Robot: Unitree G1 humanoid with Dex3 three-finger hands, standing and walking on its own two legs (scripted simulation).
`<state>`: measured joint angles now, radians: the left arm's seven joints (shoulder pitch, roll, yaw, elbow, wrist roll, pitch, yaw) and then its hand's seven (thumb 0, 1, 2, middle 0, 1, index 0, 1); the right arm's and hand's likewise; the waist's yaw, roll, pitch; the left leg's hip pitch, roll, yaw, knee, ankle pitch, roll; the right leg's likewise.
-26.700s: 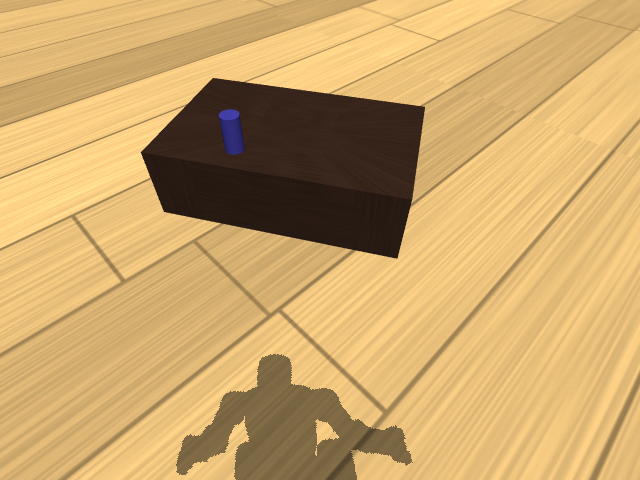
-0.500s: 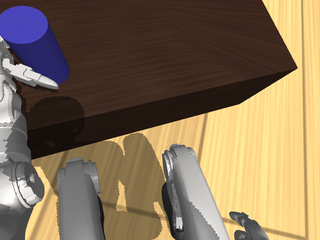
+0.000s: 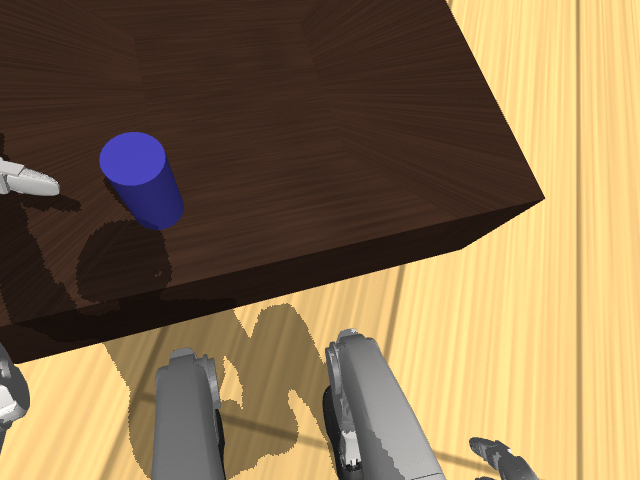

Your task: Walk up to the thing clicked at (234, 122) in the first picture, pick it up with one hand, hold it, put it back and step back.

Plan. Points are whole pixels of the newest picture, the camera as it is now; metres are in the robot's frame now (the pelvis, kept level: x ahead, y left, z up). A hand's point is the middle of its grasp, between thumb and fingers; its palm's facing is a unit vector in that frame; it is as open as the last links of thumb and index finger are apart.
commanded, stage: home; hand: left
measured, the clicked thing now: (147, 186) +0.53 +0.18 -0.13
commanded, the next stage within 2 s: none
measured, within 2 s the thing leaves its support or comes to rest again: neither
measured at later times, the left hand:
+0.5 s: hand out of the picture +0.35 +0.26 +0.08, palm faces +0.21 -0.93 -0.32, open 17.6 cm
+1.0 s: hand out of the picture +0.20 +0.19 +0.13, palm faces +0.23 -0.93 -0.27, open 17.4 cm
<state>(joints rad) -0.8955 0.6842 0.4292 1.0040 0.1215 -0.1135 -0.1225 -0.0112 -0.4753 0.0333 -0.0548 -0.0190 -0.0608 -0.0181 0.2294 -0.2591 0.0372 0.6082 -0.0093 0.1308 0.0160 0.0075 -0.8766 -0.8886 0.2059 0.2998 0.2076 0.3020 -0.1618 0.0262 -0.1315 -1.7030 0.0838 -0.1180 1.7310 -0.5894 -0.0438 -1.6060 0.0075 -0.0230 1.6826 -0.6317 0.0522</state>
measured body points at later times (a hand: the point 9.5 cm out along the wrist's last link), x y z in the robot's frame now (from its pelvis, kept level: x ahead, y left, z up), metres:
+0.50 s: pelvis +0.05 +0.00 +0.16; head +0.13 +0.04 +0.60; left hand +0.33 +0.30 +0.10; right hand +0.17 -0.25 +0.06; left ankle +0.08 +0.14 -0.50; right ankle +0.07 -0.15 -0.50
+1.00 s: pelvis +0.06 -0.01 +0.19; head +0.08 +0.00 +0.64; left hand +0.19 +0.24 +0.15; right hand +0.27 -0.22 +0.12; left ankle +0.08 +0.14 -0.50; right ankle +0.07 -0.15 -0.50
